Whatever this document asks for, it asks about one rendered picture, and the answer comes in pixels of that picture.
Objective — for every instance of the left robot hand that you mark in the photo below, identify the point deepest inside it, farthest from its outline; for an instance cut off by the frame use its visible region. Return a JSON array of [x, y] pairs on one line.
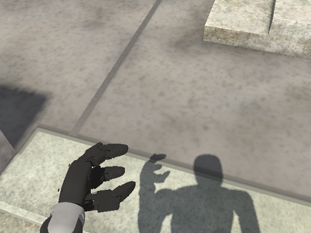
[[81, 178]]

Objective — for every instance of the robot left forearm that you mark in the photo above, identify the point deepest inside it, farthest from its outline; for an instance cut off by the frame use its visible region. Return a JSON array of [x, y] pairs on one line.
[[64, 217]]

